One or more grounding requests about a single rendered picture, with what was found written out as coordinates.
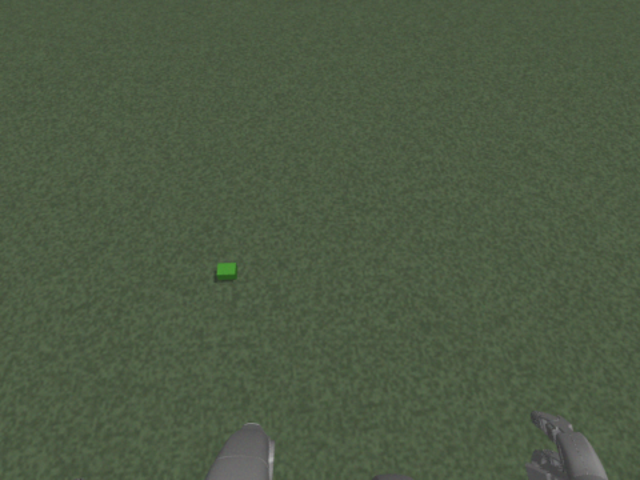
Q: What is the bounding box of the right robot hand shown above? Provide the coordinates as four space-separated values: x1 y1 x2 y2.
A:
525 411 608 480

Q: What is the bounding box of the small box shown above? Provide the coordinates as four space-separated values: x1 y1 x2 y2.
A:
217 263 238 280

